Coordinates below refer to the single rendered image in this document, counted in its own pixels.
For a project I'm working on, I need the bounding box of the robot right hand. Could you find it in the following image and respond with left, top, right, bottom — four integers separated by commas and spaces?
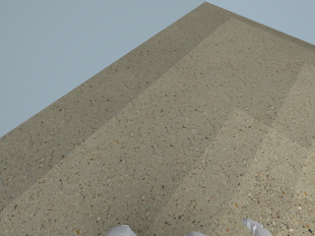
242, 217, 272, 236

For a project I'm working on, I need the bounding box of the left robot thigh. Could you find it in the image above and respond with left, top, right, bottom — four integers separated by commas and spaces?
105, 226, 137, 236

